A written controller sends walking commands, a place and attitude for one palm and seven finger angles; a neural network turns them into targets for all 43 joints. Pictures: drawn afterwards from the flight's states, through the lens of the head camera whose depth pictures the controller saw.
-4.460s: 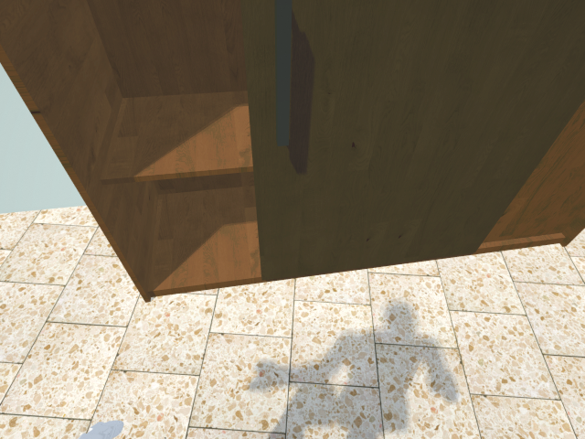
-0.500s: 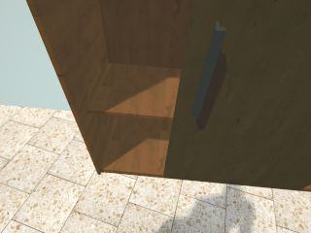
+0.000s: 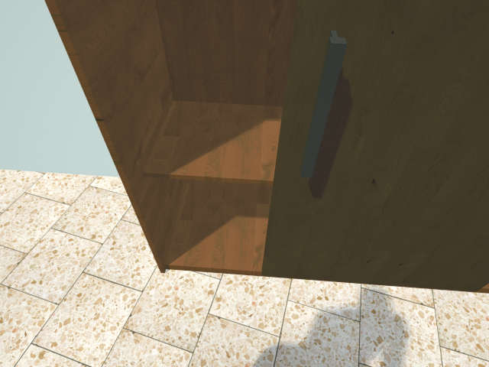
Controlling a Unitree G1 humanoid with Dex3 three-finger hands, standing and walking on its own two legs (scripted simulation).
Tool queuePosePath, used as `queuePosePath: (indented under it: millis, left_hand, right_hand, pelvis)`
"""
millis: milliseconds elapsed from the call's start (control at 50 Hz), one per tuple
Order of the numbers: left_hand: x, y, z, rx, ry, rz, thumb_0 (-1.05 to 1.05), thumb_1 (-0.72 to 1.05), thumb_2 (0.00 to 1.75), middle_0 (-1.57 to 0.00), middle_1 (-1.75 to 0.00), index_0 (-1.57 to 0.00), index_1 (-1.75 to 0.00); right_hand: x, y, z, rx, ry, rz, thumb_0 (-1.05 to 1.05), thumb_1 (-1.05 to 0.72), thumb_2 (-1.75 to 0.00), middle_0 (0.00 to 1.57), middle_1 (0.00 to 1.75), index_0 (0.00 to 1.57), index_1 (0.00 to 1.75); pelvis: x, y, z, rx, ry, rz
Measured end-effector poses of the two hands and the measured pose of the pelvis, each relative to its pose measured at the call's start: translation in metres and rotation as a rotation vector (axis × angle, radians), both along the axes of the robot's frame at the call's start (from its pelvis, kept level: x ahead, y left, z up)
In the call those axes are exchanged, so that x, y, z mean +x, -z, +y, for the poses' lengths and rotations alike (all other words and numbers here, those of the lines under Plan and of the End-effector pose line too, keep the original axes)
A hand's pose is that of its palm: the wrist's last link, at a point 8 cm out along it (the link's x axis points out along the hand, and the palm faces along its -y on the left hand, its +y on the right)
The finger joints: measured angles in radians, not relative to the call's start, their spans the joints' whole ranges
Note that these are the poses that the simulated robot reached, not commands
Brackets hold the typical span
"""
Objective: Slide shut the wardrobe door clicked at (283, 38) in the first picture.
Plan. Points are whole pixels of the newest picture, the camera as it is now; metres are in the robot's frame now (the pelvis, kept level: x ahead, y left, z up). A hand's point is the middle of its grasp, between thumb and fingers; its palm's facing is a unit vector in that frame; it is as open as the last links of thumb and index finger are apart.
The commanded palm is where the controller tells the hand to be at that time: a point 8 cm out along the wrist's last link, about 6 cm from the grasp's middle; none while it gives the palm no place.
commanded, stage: come to a stop and stand still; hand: right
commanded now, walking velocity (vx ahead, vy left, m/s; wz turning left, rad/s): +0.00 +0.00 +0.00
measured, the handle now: (317, 113) +0.58 -0.12 +0.12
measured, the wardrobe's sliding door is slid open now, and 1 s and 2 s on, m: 0.43 0.43 0.43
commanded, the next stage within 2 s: look again from close up in 0.62 s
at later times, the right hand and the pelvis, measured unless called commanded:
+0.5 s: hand out of the picture +0.06 -0.24 -0.18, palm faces +0.02 +0.97 -0.23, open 7.4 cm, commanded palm none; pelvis +0.00 -0.04 -0.01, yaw +0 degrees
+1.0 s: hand out of the picture -0.05 -0.21 -0.18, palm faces +0.03 +0.98 -0.18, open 7.4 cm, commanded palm none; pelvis -0.02 -0.04 +0.00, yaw -1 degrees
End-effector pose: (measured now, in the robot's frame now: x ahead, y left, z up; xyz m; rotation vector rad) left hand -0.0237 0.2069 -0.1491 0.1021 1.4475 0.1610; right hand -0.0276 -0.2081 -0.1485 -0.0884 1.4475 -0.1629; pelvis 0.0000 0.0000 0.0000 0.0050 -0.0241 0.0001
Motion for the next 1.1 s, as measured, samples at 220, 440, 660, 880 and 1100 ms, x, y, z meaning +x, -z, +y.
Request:
queuePosePath:
  millis: [220,440,660,880,1100]
  left_hand:
    - [0.036,0.001,0.004,0.057,0.026,-0.114,0.01,0.91,0.9,-0.2,-0.3,-0.2,-0.3]
    - [0.084,-0.009,-0.016,0.069,0.069,-0.257,0.01,0.91,0.9,-0.2,-0.3,-0.2,-0.3]
    - [0.078,-0.012,-0.023,0.051,0.077,-0.25,0.0,0.91,0.9,-0.2,-0.3,-0.2,-0.3]
    - [0.033,-0.008,-0.019,0.052,0.05,-0.127,0.01,0.91,0.9,-0.2,-0.3,-0.2,-0.3]
    - [0.002,-0.003,-0.024,0.027,0.024,-0.055,0.01,0.91,0.9,-0.2,-0.3,-0.2,-0.3]
  right_hand:
    - [0.032,0.006,-0.039,-0.05,-0.052,-0.078,0.01,-0.9,-0.9,0.2,0.3,0.2,0.3]
    - [0.082,-0.002,-0.075,-0.084,-0.081,-0.242,0.01,-0.91,-0.9,0.2,0.3,0.2,0.3]
    - [0.051,-0.003,-0.079,-0.074,-0.077,-0.177,0.01,-0.91,-0.9,0.2,0.3,0.2,0.3]
    - [-0.005,0.001,-0.064,-0.04,-0.043,-0.045,0.01,-0.91,-0.9,0.2,0.3,0.2,0.3]
    - [-0.028,0.003,-0.049,-0.02,-0.021,0.0,0.01,-0.91,-0.9,0.2,0.3,0.2,0.3]
  pelvis:
    - [0.007,0.012,-0.021,0.021,0.016,0.026]
    - [0.004,0.012,-0.041,0.02,0.005,0.001]
    - [-0.005,0.007,-0.048,0.013,0.003,-0.002]
    - [-0.013,0.005,-0.046,0.012,0.009,-0.007]
    - [-0.019,0.004,-0.041,0.013,0.013,-0.006]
